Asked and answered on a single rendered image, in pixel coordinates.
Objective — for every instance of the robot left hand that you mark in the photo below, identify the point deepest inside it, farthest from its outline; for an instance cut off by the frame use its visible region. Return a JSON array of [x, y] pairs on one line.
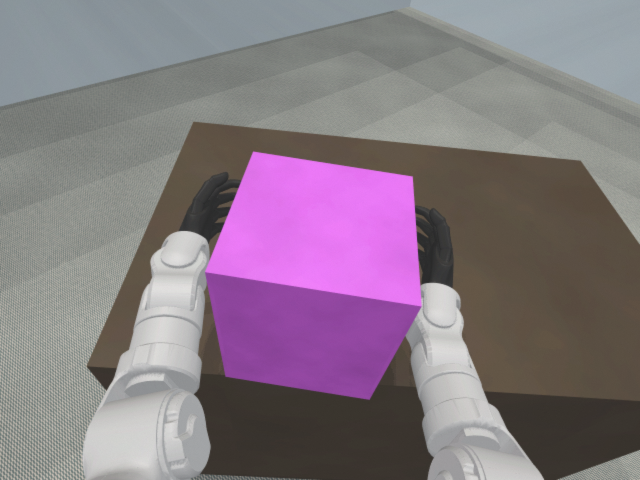
[[202, 214]]

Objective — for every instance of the robot right hand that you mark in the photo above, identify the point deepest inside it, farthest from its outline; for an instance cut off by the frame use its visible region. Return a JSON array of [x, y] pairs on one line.
[[437, 260]]

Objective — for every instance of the right robot upper arm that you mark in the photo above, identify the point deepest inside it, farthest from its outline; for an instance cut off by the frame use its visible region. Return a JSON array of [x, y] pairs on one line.
[[460, 461]]

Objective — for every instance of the right robot forearm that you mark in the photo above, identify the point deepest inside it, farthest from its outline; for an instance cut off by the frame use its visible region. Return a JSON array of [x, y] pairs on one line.
[[455, 407]]

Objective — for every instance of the carton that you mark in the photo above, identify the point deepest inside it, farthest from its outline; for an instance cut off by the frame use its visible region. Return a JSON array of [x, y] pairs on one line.
[[314, 280]]

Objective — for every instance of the left robot forearm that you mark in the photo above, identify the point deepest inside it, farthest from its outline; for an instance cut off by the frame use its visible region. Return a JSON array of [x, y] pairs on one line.
[[163, 353]]

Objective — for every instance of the left robot upper arm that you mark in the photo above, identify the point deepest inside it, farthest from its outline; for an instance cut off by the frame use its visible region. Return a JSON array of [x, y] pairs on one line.
[[155, 436]]

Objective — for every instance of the pedestal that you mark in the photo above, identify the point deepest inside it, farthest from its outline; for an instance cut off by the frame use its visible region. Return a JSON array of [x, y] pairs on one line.
[[548, 276]]

